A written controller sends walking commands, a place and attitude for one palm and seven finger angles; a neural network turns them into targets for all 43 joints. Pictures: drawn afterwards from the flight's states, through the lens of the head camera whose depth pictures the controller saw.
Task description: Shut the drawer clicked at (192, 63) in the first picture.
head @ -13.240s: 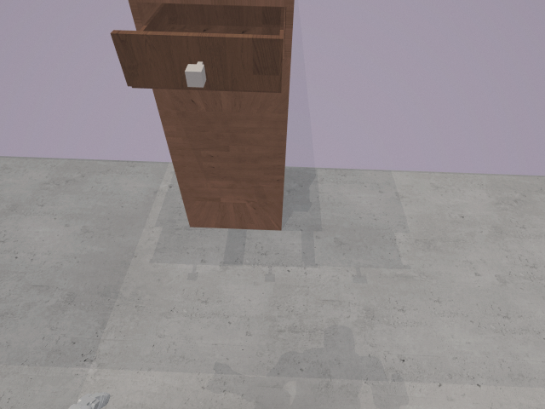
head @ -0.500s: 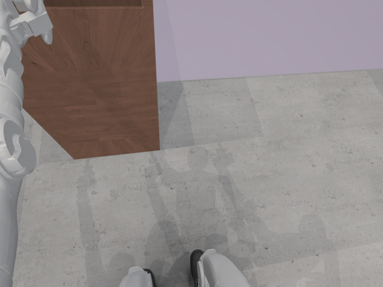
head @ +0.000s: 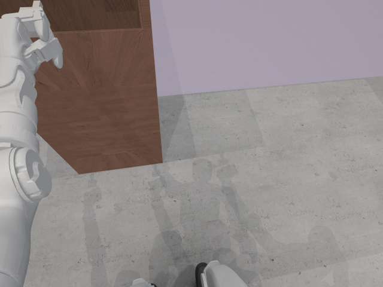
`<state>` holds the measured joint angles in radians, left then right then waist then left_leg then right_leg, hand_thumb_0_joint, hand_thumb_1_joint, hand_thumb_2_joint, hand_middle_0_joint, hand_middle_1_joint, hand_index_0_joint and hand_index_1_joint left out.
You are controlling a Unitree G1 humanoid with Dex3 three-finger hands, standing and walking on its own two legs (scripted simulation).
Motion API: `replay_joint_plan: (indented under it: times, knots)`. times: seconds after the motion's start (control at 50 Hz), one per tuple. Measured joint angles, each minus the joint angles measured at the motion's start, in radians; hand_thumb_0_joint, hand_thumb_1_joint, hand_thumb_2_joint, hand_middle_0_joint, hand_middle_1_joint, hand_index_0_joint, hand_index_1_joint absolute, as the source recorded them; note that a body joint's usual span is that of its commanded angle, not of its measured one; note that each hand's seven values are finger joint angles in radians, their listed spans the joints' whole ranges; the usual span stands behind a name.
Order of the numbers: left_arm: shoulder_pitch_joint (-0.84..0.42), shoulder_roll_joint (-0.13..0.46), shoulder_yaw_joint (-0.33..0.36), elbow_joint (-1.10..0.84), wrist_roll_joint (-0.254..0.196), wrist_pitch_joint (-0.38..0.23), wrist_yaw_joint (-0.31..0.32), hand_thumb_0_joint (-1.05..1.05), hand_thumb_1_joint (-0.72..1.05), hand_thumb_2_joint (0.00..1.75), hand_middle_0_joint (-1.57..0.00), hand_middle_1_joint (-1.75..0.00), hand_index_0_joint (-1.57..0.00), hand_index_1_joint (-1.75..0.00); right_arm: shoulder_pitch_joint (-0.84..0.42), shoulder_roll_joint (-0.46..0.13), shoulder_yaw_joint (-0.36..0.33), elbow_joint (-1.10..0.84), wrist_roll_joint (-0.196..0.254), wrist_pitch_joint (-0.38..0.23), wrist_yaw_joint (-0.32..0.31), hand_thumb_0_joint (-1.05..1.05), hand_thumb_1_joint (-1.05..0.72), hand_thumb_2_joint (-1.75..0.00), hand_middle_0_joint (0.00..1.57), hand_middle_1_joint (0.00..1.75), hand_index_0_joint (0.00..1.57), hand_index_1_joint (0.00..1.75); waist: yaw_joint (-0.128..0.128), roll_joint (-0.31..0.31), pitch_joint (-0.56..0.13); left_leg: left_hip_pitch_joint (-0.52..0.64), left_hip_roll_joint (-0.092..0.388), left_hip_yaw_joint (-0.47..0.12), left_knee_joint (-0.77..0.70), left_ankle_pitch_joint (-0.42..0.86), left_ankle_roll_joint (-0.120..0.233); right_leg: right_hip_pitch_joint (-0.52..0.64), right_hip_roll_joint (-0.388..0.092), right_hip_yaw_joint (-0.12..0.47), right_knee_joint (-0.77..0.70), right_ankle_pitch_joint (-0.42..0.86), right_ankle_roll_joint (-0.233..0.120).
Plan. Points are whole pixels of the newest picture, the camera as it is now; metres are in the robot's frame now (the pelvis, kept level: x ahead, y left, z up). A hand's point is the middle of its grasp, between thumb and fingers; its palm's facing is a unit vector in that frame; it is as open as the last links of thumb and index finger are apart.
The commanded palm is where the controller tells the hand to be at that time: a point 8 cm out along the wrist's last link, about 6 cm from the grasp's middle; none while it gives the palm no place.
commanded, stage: pull the fist back off the drawer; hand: left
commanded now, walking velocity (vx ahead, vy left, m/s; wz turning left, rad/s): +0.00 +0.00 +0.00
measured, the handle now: (35, 15) +0.64 +0.22 +0.15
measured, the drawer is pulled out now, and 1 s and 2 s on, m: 0.00 0.00 0.00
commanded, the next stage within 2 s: draw the hand back to the body in 0.12 s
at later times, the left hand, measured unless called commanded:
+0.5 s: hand (36, 80) +0.47 +0.19 +0.15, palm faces +0.01 -1.00 +0.00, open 3.3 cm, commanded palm +0.42 +0.24 +0.16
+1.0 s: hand out of the picture +0.29 +0.21 +0.17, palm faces +0.30 -0.93 -0.23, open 3.3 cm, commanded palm +0.24 +0.26 +0.19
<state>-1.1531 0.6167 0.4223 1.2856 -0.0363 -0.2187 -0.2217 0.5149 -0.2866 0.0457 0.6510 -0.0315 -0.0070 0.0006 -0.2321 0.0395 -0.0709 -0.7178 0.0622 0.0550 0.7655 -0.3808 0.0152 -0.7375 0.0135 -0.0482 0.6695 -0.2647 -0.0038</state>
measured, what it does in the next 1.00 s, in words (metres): stands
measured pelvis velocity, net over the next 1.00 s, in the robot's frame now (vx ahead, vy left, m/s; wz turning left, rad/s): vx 0.00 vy -0.01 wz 0.05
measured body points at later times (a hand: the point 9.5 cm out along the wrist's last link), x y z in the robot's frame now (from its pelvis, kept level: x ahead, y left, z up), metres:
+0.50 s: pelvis +0.04 +0.00 +0.02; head +0.08 -0.01 +0.46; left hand +0.46 +0.25 +0.15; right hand +0.11 -0.26 -0.10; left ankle -0.02 +0.11 -0.71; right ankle +0.02 -0.12 -0.71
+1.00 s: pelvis +0.00 -0.01 +0.03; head -0.01 -0.03 +0.48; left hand +0.27 +0.26 +0.18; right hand +0.20 -0.22 -0.05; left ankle -0.02 +0.11 -0.71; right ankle +0.02 -0.12 -0.71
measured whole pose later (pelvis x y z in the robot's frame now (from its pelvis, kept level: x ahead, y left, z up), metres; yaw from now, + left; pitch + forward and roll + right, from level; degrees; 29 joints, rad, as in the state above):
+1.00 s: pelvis +0.00 -0.01 +0.03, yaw +3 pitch -3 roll +0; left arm -0.04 0.29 0.17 0.05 -0.08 -0.07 0.04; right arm 0.16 -0.23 0.06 0.62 0.02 -0.04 -0.08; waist 0.04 0.05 0.02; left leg -0.12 0.02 0.03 0.43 -0.26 0.00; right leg -0.17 -0.01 -0.06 0.42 -0.21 -0.01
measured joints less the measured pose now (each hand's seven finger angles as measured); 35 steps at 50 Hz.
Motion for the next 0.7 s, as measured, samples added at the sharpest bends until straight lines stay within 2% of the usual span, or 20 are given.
replay_joint_plan:
  times: [0.16,0.28,0.36,0.46,0.58,0.7]
  knots:
    - [0.164,-0.11,-0.014,-0.146,-0.042,-0.001,0.017,0.02,0.9,0.9,-1.39,-1.6,-1.4,-1.6,-0.044,0.008,-0.02,-0.015,0.016,0.014,0.006,0.0,-0.9,-0.9,0.2,0.3,0.2,0.3,0.056,0.005,-0.02,0.093,-0.003,0.005,-0.032,-0.021,-0.002,0.085,-0.001,0.005,-0.017,-0.028,0.003]
    - [0.19,-0.133,-0.04,-0.178,-0.042,0.007,0.018,0.02,0.9,0.9,-1.4,-1.6,-1.4,-1.6,-0.1,0.011,-0.029,-0.023,0.023,0.013,0.001,0.0,-0.9,-0.9,0.2,0.3,0.2,0.3,0.08,-0.002,-0.021,0.127,-0.008,-0.007,-0.041,-0.027,-0.005,0.122,-0.006,-0.006,-0.02,-0.043,0.001]
    - [0.298,-0.165,-0.055,-0.304,-0.08,0.016,-0.005,0.02,0.9,0.9,-1.39,-1.6,-1.4,-1.6,-0.114,0.006,-0.038,-0.038,0.034,0.018,0.002,0.0,-0.9,-0.9,0.2,0.3,0.2,0.3,0.108,0.005,-0.033,0.164,-0.009,0.001,-0.064,-0.025,-0.005,0.152,-0.005,0.002,-0.034,-0.044,0.001]
    - [0.486,-0.234,-0.089,-0.505,-0.142,0.07,-0.032,0.02,0.9,0.9,-1.39,-1.6,-1.4,-1.6,-0.128,0.007,-0.041,-0.052,0.059,0.026,0.001,0.01,-0.9,-0.9,0.2,0.3,0.2,0.3,0.15,0.011,-0.044,0.25,-0.016,0.004,-0.109,-0.011,-0.003,0.233,-0.008,0.009,-0.071,-0.041,0.002]
    - [0.641,-0.278,-0.122,-0.696,-0.159,0.153,-0.01,0.02,0.9,0.9,-1.39,-1.6,-1.4,-1.6,-0.191,0.015,-0.031,-0.069,0.073,0.019,-0.017,0.01,-0.9,-0.9,0.2,0.3,0.2,0.3,0.184,0.012,-0.018,0.337,-0.023,-0.009,-0.144,-0.005,-0.009,0.318,-0.013,-0.004,-0.09,-0.04,0.0]
    - [0.746,-0.295,-0.151,-0.851,-0.19,0.193,-0.027,0.02,0.9,0.9,-1.4,-1.6,-1.4,-1.6,-0.256,0.018,-0.014,-0.076,0.08,-0.008,-0.04,0.01,-0.9,-0.9,0.2,0.3,0.2,0.3,0.223,0.012,-0.004,0.402,-0.033,-0.021,-0.17,0.018,-0.011,0.384,-0.023,-0.015,-0.104,-0.03,-0.003]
